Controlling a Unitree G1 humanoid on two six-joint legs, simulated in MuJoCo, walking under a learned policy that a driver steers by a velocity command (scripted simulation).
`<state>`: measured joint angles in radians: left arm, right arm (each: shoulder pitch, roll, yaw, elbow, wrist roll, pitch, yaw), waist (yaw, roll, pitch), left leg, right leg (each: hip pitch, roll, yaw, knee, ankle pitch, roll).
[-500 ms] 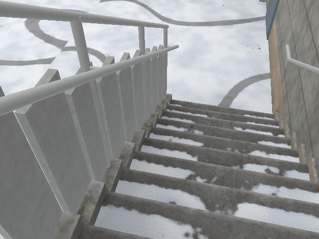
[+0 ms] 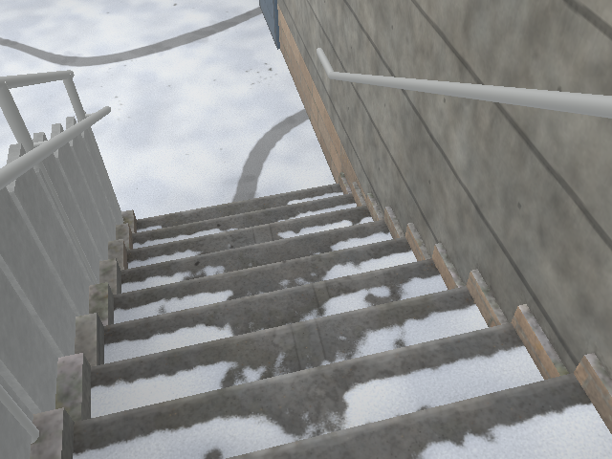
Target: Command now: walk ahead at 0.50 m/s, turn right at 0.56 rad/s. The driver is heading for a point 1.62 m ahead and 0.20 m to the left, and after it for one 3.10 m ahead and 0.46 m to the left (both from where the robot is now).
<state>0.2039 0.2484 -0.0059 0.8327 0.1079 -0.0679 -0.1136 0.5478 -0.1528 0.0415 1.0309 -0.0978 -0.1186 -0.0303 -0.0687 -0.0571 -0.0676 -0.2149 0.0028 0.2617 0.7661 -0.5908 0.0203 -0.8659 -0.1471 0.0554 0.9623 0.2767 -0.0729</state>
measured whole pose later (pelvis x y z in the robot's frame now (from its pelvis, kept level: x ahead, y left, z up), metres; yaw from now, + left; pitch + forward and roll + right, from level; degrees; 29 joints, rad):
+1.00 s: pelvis +0.55 -0.04 -0.30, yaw +17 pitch +1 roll +0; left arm 0.11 0.24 0.03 0.81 0.06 -0.10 -0.01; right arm 0.39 -0.22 -0.04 0.96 -0.07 -0.09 0.05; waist -0.03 0.00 -0.01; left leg -0.33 -0.04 0.03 0.56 -0.26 0.08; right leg -0.70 -0.11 0.03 1.27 -0.34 0.02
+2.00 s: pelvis +0.68 -0.08 -0.32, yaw +19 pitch +0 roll +2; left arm 0.23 0.23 0.03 0.82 0.10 -0.10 -0.06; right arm 0.45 -0.22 0.00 0.91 -0.09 -0.08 -0.03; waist -0.08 0.00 0.00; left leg -0.20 0.13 0.17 0.72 -0.51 0.00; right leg -0.43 -0.04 -0.04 0.99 -0.32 -0.11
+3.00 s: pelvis +1.08 -0.15 -0.64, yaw +20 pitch +2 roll +1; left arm 0.36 0.24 0.03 0.87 0.09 -0.10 0.00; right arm 0.33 -0.23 0.01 0.72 -0.05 -0.01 0.06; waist 0.02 0.01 -0.05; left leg -0.97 0.03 -0.02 1.83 -0.27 -0.04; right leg -0.40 -0.06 -0.24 0.56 -0.20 -0.10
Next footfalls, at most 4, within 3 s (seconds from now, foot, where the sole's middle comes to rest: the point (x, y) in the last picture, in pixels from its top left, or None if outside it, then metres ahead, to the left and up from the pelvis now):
0.22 right None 0.30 -0.19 -0.90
0.80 left None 0.58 0.07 -1.07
1.14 right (366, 451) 0.67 -0.16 -1.07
1.46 left None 0.59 0.06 -1.07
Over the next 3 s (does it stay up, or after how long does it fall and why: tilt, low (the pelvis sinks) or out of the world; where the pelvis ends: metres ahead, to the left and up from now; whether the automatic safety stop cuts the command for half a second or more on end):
stays up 1.08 -0.15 -0.64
